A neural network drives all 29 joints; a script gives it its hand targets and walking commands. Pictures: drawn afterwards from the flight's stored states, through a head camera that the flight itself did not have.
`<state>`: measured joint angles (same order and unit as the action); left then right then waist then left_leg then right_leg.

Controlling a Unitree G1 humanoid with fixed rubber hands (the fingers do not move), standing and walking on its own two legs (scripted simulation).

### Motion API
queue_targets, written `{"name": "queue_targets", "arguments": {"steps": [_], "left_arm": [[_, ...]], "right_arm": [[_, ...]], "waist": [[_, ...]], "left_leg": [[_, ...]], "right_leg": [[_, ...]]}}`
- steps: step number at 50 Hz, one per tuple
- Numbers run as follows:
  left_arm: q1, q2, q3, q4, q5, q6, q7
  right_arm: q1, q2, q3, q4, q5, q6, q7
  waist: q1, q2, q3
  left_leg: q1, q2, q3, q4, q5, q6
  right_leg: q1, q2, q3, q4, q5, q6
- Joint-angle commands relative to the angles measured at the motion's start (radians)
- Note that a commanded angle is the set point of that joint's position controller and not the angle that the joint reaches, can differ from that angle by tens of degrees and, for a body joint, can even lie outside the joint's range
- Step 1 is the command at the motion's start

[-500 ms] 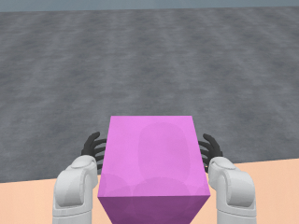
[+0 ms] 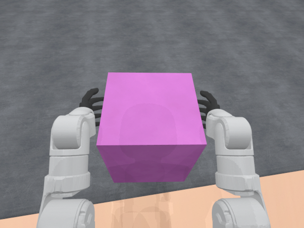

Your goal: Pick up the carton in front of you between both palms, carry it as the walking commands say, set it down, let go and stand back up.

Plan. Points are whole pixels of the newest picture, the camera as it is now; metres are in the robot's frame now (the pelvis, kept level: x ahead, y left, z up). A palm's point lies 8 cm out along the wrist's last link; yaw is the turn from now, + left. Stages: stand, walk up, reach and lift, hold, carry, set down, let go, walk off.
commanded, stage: carry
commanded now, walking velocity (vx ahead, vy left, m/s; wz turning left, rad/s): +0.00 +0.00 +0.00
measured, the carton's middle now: (149, 132) +0.37 +0.00 +0.03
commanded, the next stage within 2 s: none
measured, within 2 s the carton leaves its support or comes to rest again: neither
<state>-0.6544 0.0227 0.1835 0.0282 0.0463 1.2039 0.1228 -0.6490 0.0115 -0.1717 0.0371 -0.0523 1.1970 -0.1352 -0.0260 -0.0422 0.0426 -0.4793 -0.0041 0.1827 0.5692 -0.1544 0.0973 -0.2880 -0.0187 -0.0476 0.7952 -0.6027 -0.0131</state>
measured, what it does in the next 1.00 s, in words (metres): steps on the spot: right foot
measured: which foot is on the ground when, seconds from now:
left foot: down 0.00-1.00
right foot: up 0.00-0.04, down 0.06-1.00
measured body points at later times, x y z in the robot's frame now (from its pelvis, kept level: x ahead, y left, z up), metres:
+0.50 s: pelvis +0.07 -0.02 +0.01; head +0.13 -0.02 +0.46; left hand +0.45 +0.13 +0.11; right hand +0.45 -0.17 +0.11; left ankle +0.09 +0.07 -0.72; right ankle -0.02 -0.11 -0.71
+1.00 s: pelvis +0.04 -0.03 +0.01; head +0.04 -0.03 +0.46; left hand +0.40 +0.12 +0.12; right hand +0.40 -0.19 +0.12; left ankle +0.09 +0.07 -0.72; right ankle -0.02 -0.11 -0.72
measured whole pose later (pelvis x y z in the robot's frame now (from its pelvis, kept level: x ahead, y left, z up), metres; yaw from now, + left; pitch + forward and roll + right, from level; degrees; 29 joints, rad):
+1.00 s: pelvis +0.04 -0.03 +0.01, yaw -1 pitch +2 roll +0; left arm -0.65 -0.01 0.21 0.15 0.07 1.21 0.12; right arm -0.65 0.01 -0.20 0.15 -0.06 1.22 -0.13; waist 0.00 -0.01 -0.04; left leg -0.38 0.04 0.16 0.55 -0.21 0.04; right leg -0.21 0.00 -0.09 0.57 -0.39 -0.04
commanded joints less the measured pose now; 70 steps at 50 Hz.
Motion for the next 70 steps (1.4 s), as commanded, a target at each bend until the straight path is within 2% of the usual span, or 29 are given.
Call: {"name": "queue_targets", "arguments": {"steps": [1, 4, 5, 6, 7, 9, 11, 15, 17, 20, 22, 27, 32, 34, 37, 44, 47, 59, 70], "left_arm": [[-0.725, -1.056, -0.648, -0.045, -0.422, -0.015, -0.209], [-0.755, -1.136, -0.621, 0.006, -0.426, -0.022, -0.214], [-0.767, -1.156, -0.612, 0.011, -0.424, -0.027, -0.216], [-0.784, -1.161, -0.603, 0.013, -0.422, -0.025, -0.219], [-0.784, -1.169, -0.601, 0.020, -0.422, -0.023, -0.221], [-0.753, -1.179, -0.594, 0.032, -0.425, -0.018, -0.227], [-0.734, -1.181, -0.595, 0.009, -0.425, -0.014, -0.231], [-0.733, -1.170, -0.617, -0.067, -0.420, -0.008, -0.231], [-0.730, -1.157, -0.635, -0.087, -0.419, -0.007, -0.231], [-0.706, -1.138, -0.652, -0.093, -0.416, -0.008, -0.234], [-0.694, -1.127, -0.658, -0.096, -0.413, -0.010, -0.236], [-0.673, -1.111, -0.660, -0.085, -0.405, -0.010, -0.241], [-0.663, -1.107, -0.647, -0.049, -0.402, -0.010, -0.247], [-0.662, -1.109, -0.640, -0.035, -0.402, -0.010, -0.250], [-0.672, -1.114, -0.630, -0.019, -0.405, -0.011, -0.253], [-0.712, -1.127, -0.621, -0.008, -0.417, -0.012, -0.250], [-0.711, -1.131, -0.610, 0.016, -0.419, -0.010, -0.250], [-0.736, -1.155, -0.562, 0.086, -0.421, -0.012, -0.252], [-0.747, -1.160, -0.552, 0.074, -0.421, -0.009, -0.241]], "right_arm": [[-0.745, 1.007, 0.619, -0.076, 0.462, -0.024, 0.249], [-0.809, 1.062, 0.590, -0.052, 0.457, -0.028, 0.245], [-0.831, 1.075, 0.585, -0.055, 0.451, -0.027, 0.245], [-0.840, 1.087, 0.583, -0.043, 0.445, -0.025, 0.243], [-0.833, 1.089, 0.579, -0.039, 0.438, -0.023, 0.240], [-0.798, 1.086, 0.568, -0.028, 0.415, -0.018, 0.232], [-0.763, 1.086, 0.564, -0.041, 0.395, -0.012, 0.226], [-0.747, 1.089, 0.592, -0.097, 0.385, -0.004, 0.223], [-0.742, 1.088, 0.615, -0.111, 0.390, -0.005, 0.224], [-0.721, 1.081, 0.641, -0.119, 0.396, -0.009, 0.226], [-0.715, 1.078, 0.652, -0.123, 0.400, -0.011, 0.229], [-0.706, 1.077, 0.665, -0.112, 0.414, -0.013, 0.239], [-0.701, 1.080, 0.657, -0.082, 0.418, -0.014, 0.245], [-0.704, 1.083, 0.649, -0.067, 0.418, -0.013, 0.247], [-0.712, 1.087, 0.639, -0.047, 0.420, -0.014, 0.250], [-0.741, 1.098, 0.618, -0.029, 0.431, -0.013, 0.251], [-0.733, 1.094, 0.600, -0.005, 0.423, -0.010, 0.250], [-0.746, 1.095, 0.540, 0.064, 0.404, -0.007, 0.247], [-0.763, 1.106, 0.532, 0.055, 0.415, -0.003, 0.244]], "waist": [[0.009, 0.188, -0.594], [0.025, 0.146, -0.641], [0.031, 0.127, -0.634], [0.026, 0.111, -0.633], [0.027, 0.069, -0.633], [0.030, 0.054, -0.631], [0.026, 0.042, -0.640], [0.023, 0.046, -0.632], [0.026, 0.044, -0.625], [0.031, 0.019, -0.622], [0.033, 0.009, -0.615], [0.032, 0.028, -0.605], [0.037, 0.006, -0.582], [0.038, -0.005, -0.573], [0.036, -0.006, -0.563], [0.033, 0.036, -0.516], [0.032, 0.042, -0.497], [0.031, 0.043, -0.459], [0.031, 0.048, -0.479]], "left_leg": [[0.547, 0.276, -0.296, -0.130, 0.588, 0.081], [0.539, 0.241, -0.202, -0.070, 0.605, 0.055], [0.555, 0.222, -0.171, -0.048, 0.638, 0.040], [0.534, 0.206, -0.169, -0.021, 0.684, 0.031], [0.506, 0.194, -0.157, 0.003, 0.711, 0.023], [0.472, 0.175, -0.141, 0.045, 0.760, 0.020], [0.469, 0.171, -0.137, 0.067, 0.804, 0.029], [0.476, 0.168, -0.138, 0.058, 0.801, 0.039], [0.454, 0.156, -0.131, 0.052, 0.748, 0.032], [0.399, 0.128, -0.110, 0.045, 0.632, 0.016], [0.383, 0.116, -0.101, 0.036, 0.588, 0.010], [0.398, 0.138, -0.117, 0.037, 0.637, 0.015], [0.315, 0.117, -0.104, 0.038, 0.454, -0.010], [0.309, 0.116, -0.106, 0.038, 0.401, -0.017], [0.320, 0.130, -0.120, 0.042, 0.362, -0.015], [0.346, 0.155, -0.150, -0.020, 0.276, -0.016], [0.345, 0.158, -0.156, -0.042, 0.239, -0.019], [0.330, 0.164, -0.163, -0.086, 0.153, -0.030], [0.327, 0.169, -0.164, -0.091, 0.165, -0.030]], "right_leg": [[-0.018, 0.014, 0.009, -0.143, 0.072, -0.008], [0.087, -0.003, -0.006, -0.317, 0.316, -0.002], [0.079, -0.036, 0.025, -0.329, 0.372, 0.000], [0.110, -0.052, 0.036, -0.295, 0.460, -0.002], [0.140, -0.072, 0.044, -0.238, 0.607, -0.006], [0.155, -0.085, 0.049, -0.193, 0.776, -0.011], [0.144, -0.084, 0.050, -0.171, 0.835, -0.012], [0.134, -0.072, 0.042, -0.211, 0.786, -0.007], [0.163, -0.077, 0.043, -0.219, 0.836, -0.009], [0.220, -0.097, 0.054, -0.196, 0.990, -0.020], [0.232, -0.104, 0.058, -0.187, 1.033, -0.023], [0.218, -0.099, 0.052, -0.205, 0.943, -0.018], [0.274, -0.127, 0.064, -0.203, 1.069, -0.032], [0.266, -0.138, 0.065, -0.204, 1.081, -0.037], [0.232, -0.141, 0.061, -0.215, 1.001, -0.039], [0.139, -0.116, 0.061, -0.276, 0.643, -0.049], [0.116, -0.113, 0.067, -0.298, 0.568, -0.051], [0.061, -0.110, 0.077, -0.341, 0.452, -0.052], [0.060, -0.105, 0.076, -0.332, 0.449, -0.052]]}}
